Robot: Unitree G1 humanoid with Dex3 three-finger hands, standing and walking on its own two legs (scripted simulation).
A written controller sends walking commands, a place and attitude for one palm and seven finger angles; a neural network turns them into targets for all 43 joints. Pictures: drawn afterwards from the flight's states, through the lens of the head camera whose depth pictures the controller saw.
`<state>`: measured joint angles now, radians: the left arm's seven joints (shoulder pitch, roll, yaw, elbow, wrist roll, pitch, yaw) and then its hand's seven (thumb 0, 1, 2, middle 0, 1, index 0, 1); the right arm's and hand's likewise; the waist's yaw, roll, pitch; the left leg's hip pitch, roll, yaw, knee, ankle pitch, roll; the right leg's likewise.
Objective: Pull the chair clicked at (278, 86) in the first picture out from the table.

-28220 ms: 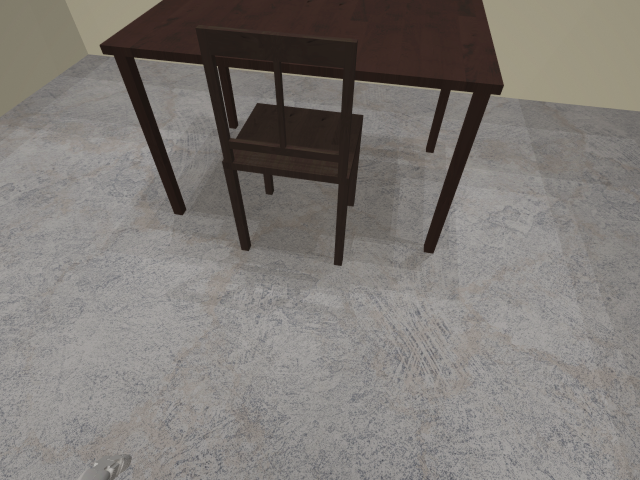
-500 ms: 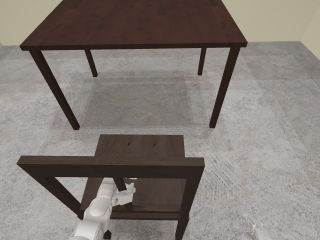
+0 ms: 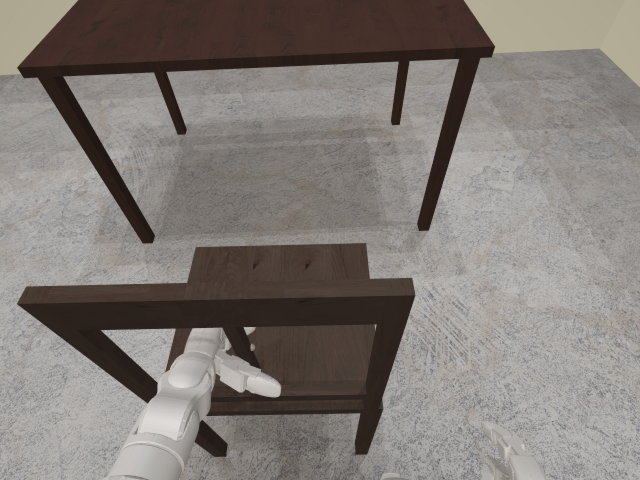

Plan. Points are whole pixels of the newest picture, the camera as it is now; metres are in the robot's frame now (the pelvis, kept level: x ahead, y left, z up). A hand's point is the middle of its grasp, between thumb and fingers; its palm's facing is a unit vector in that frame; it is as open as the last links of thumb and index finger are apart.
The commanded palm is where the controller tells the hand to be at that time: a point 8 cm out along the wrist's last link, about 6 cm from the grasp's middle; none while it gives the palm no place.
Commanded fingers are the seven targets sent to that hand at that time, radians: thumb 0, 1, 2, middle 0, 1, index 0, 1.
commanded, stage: open the thumb and straighten the fingers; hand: left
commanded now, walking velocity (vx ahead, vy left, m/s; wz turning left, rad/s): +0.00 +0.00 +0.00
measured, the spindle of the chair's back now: (249, 361) +0.29 +0.11 -0.07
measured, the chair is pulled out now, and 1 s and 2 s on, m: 0.64 0.64 0.64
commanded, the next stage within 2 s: draw the fingers out of the gap in 0.14 s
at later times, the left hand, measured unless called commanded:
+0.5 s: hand (240, 372) +0.27 +0.11 -0.04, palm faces -0.12 -0.99 -0.10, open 17.5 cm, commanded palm +0.25 +0.16 -0.02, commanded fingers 0.00 -0.55 0.20 0.00 0.00 0.00 0.00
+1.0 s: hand (235, 444) +0.18 +0.11 -0.04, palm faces -0.09 -0.99 -0.12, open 17.5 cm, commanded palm +0.16 +0.16 -0.02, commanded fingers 0.00 -0.55 0.20 0.00 0.00 0.00 0.00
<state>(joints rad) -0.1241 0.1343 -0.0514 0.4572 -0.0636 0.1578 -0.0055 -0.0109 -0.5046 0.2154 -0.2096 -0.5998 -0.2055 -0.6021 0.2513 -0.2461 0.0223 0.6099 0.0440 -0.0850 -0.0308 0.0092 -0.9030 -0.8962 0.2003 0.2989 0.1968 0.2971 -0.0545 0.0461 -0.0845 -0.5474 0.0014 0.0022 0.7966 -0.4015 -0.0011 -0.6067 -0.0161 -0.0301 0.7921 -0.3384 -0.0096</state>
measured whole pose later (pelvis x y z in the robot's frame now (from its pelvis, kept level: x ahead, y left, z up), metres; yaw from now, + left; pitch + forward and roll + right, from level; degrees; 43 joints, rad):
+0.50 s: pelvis +0.03 +0.01 -0.01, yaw +1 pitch +11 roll +0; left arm 0.15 0.14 -0.10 0.17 -0.06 0.21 -0.01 -0.01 -0.53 0.20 -0.01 0.00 0.00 0.00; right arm 0.27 -0.26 0.01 0.54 0.04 -0.10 -0.02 0.01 -0.90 -0.90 0.20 0.30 0.20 0.30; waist -0.05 0.05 -0.13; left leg -0.59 -0.01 -0.01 0.85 -0.46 0.01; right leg -0.63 -0.02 -0.04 0.83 -0.40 0.00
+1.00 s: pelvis +0.02 +0.00 -0.02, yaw +3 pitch +11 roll -1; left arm 0.54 0.17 -0.19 -0.22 0.00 0.25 0.02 -0.02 -0.54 0.20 -0.01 0.00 0.00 0.00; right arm 0.25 -0.23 0.03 0.42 0.03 -0.10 -0.06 0.01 -0.90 -0.90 0.20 0.30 0.20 0.30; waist -0.03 0.04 -0.15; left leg -0.66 -0.01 -0.05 0.98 -0.52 0.00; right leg -0.69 -0.03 -0.08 0.95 -0.46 -0.01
